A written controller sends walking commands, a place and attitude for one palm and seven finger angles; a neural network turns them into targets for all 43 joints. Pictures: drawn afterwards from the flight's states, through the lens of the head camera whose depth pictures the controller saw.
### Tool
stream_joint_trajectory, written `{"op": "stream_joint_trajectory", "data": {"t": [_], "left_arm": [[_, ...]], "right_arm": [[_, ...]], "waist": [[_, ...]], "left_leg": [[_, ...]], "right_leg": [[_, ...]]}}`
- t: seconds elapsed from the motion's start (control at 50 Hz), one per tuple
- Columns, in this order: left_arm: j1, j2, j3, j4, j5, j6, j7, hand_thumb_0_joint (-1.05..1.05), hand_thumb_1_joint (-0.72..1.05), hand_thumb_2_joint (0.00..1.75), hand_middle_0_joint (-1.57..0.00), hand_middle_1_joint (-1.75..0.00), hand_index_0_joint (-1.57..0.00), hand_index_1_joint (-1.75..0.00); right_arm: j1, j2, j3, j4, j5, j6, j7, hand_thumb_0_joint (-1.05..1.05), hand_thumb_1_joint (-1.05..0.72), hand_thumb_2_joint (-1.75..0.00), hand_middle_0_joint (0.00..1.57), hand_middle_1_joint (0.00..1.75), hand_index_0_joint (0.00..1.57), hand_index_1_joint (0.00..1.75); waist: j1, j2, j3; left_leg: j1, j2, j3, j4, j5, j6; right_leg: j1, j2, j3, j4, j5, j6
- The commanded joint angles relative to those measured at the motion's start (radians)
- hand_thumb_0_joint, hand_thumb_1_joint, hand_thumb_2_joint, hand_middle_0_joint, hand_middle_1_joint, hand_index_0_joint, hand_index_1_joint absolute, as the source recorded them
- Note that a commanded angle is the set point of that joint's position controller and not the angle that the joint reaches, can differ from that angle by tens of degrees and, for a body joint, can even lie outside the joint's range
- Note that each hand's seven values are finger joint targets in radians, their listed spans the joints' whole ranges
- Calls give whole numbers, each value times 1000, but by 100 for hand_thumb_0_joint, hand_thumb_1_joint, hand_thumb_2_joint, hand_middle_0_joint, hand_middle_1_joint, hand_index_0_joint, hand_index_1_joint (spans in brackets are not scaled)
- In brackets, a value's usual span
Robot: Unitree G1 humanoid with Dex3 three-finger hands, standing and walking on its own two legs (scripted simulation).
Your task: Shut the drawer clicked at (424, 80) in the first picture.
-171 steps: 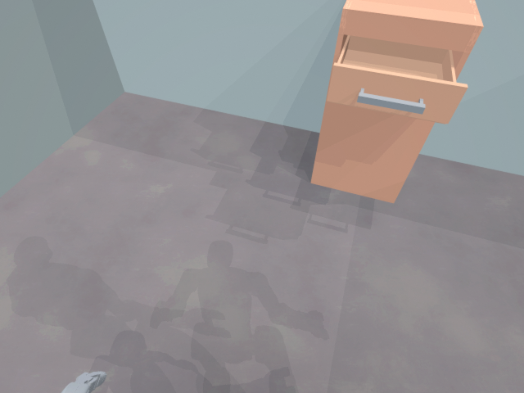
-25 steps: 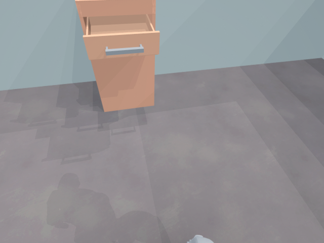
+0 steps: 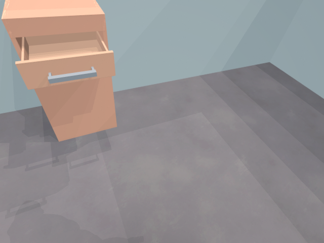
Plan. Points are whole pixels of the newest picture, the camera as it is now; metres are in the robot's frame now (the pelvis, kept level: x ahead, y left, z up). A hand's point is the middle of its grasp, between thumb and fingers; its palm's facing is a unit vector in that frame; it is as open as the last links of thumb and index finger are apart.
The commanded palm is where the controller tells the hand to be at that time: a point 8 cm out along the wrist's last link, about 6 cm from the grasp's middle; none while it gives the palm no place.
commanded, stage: walk to a spot facing it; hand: left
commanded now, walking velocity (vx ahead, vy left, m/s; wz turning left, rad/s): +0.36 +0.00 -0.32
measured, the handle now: (72, 73) +0.78 +0.42 -0.04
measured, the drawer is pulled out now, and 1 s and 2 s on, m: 0.23 0.23 0.23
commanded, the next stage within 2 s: turn to face it in 0.34 s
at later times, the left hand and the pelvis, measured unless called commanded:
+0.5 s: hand (131, 183) +0.35 +0.11 -0.17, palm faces -0.26 -0.95 -0.17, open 7.3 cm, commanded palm none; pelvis +0.21 -0.04 +0.00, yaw -13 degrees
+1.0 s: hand (127, 170) +0.40 +0.13 -0.17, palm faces +0.08 -0.98 -0.17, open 7.3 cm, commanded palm none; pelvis +0.31 -0.06 +0.00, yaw +3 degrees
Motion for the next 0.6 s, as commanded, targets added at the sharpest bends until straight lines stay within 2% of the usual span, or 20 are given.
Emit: {"op": "stream_joint_trajectory", "data": {"t": [0.0, 0.02, 0.04, 0.06, 0.1, 0.18, 0.2, 0.24, 0.28, 0.36, 0.4, 0.42, 0.44, 0.46, 0.48, 0.5, 0.52, 0.54, 0.56, 0.58], "left_arm": [[-95, 62, 25, -116, 4, -32, -6, 0, 90, 90, -20, -30, -20, -30], [-83, 55, 28, -96, 9, -30, -14, 0, 90, 90, -20, -30, -20, -30], [-47, 36, 28, -78, 12, -23, -17, 0, 90, 90, -20, -30, -20, -30], [-13, 18, 26, -58, 11, -17, -17, 0, 90, 90, -20, -30, -20, -30], [11, 4, 27, -48, 12, -3, -15, 0, 90, 90, -20, -30, -20, -30], [-54, -15, 29, -70, 12, 3, -18, 0, 90, 90, -20, -30, -20, -30], [-84, -21, 26, -77, 13, 4, -21, 0, 90, 90, -20, -30, -20, -30], [-139, -32, 22, -90, 13, 4, -25, 0, 90, 90, -20, -30, -20, -30], [-195, -41, 20, -105, 12, 0, -28, 0, 90, 90, -20, -30, -20, -30], [-272, -43, 12, -125, 5, -12, -30, 0, 90, 90, -20, -30, -20, -30], [-238, -33, 15, -120, 7, -20, -30, 0, 90, 90, -20, -30, -20, -30], [-166, -23, 17, -99, 8, -26, -26, 0, 90, 90, -20, -30, -20, -30], [-46, -4, 19, -59, 12, -40, -17, 0, 90, 90, -20, -30, -20, -30], [95, 51, 32, -13, 15, -54, -4, 0, 90, 90, -20, -30, -20, -30], [210, 155, 55, 21, 14, -66, 15, 0, 90, 90, -20, -30, -20, -30], [251, 208, 51, 39, -11, -67, 21, 0, 90, 90, -20, -30, -20, -30], [185, 195, 44, 19, -15, -70, 31, 0, 90, 90, -20, -30, -20, -30], [98, 168, 35, -1, -13, -64, 34, 0, 90, 90, -20, -30, -20, -30], [10, 106, 20, -17, -13, -62, 42, 0, 90, 90, -20, -30, -20, -30], [-39, 71, 5, -25, -10, -66, 46, 0, 90, 90, -20, -30, -20, -30]], "right_arm": [[206, -195, -45, 29, -3, -1, -34, 0, -90, -90, 20, 30, 20, 30], [156, -148, -32, 22, -2, -10, -35, 0, -90, -90, 20, 30, 20, 30], [124, -127, -26, 24, 0, -18, -36, 0, -90, -90, 20, 30, 20, 30], [110, -102, -22, 35, 6, -27, -40, 0, -90, -90, 20, 30, 20, 30], [134, -88, -24, 57, 9, -34, -41, 0, -90, -90, 20, 30, 20, 30], [208, -69, -23, 98, 15, -39, -44, 0, -90, -90, 20, 30, 20, 30], [232, -68, -22, 109, 15, -38, -44, 0, -90, -90, 20, 30, 20, 30], [264, -65, -21, 125, 13, -34, -44, 0, -90, -90, 20, 30, 20, 30], [288, -59, -21, 138, 9, -30, -44, 0, -90, -90, 20, 30, 20, 30], [302, -80, -28, 151, 0, -14, -41, 0, -90, -90, 20, 30, 20, 30], [287, -98, -36, 141, 1, -11, -43, 0, -90, -90, 20, 30, 20, 30], [264, -118, -40, 135, 4, -9, -44, 0, -90, -90, 20, 30, 20, 30], [243, -130, -40, 137, 10, -7, -43, 0, -90, -90, 20, 30, 20, 30], [236, -115, -34, 131, 20, -5, -35, 0, -90, -90, 20, 30, 20, 30], [262, -40, -22, 123, 40, -6, -29, 0, -90, -90, 20, 30, 20, 30], [251, -15, -15, 108, 41, -3, -39, 0, -90, -90, 20, 30, 20, 30], [233, -24, -16, 108, 36, 3, -42, 0, -90, -90, 20, 30, 20, 30], [213, -21, -21, 109, 35, 17, -43, 0, -90, -90, 20, 30, 20, 30], [181, -16, -21, 119, 25, 31, -42, 0, -90, -90, 20, 30, 20, 30], [174, 5, -10, 130, 18, 46, -41, 0, -90, -90, 20, 30, 20, 30]], "waist": [[-50, 223, 117], [-23, 140, 142], [6, 114, 130], [25, 123, 106], [30, 135, 74], [12, 104, 85], [0, 100, 94], [-17, 124, 119], [-34, 140, 131], [-58, 185, 149], [-29, 185, 117], [5, 194, 72], [56, 190, -20], [121, 100, -107], [155, -112, -246], [130, -135, -313], [120, -137, -322], [85, -117, -235], [52, -20, -119], [19, 25, -47]], "left_leg": [[217, 374, -608, -579, -614, 85], [172, 331, -494, -567, -487, 65], [162, 291, -367, -544, -348, 40], [169, 252, -262, -521, -226, 21], [205, 223, -148, -517, -107, 26], [331, 240, -58, -503, 124, 64], [349, 241, -37, -498, 160, 74], [379, 239, 4, -488, 228, 82], [409, 244, 38, -469, 304, 88], [438, 253, 109, -398, 465, 82], [452, 254, 145, -300, 697, 73], [462, 255, 156, -205, 834, 65], [446, 233, 159, -58, 874, 41], [276, 198, 152, 139, 739, 8], [-23, 70, 134, 442, 27, -35], [-125, -30, 3, 690, -407, -47], [-104, 2, -133, 703, -327, -40], [-130, 20, -151, 735, -282, -42], [-121, 46, -158, 701, -219, -40], [-92, 61, -158, 649, -175, -42]], "right_leg": [[-530, -55, 35, 563, 53, -24], [-511, -81, 37, 564, 132, -15], [-476, -90, 36, 548, 182, -5], [-446, -94, 29, 527, 226, 3], [-448, -99, 16, 510, 274, 19], [-547, -128, -19, 411, 314, 44], [-555, -132, -39, 376, 315, 48], [-566, -136, -73, 284, 316, 50], [-554, -132, -98, 177, 311, 44], [-467, -83, -159, 7, 262, 10], [-372, -36, -191, -46, 230, -21], [-279, -7, -208, -76, 223, -38], [-106, 15, -216, -152, 277, -49], [180, -17, -180, -211, 424, -55], [483, -321, 162, -195, 744, -144], [521, -481, 339, -229, 1153, -243], [414, -466, 274, -273, 1167, -227], [310, -466, 259, -316, 996, -216], [157, -424, 165, -356, 888, -182], [21, -393, 77, -384, 853, -148]]}}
